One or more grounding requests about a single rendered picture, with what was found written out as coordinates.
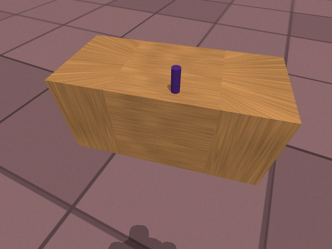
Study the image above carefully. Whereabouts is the can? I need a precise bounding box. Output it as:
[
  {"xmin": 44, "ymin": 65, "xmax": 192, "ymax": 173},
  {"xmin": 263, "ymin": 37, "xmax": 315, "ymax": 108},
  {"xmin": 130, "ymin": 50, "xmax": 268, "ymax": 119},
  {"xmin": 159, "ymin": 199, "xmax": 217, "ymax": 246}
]
[{"xmin": 171, "ymin": 65, "xmax": 181, "ymax": 94}]

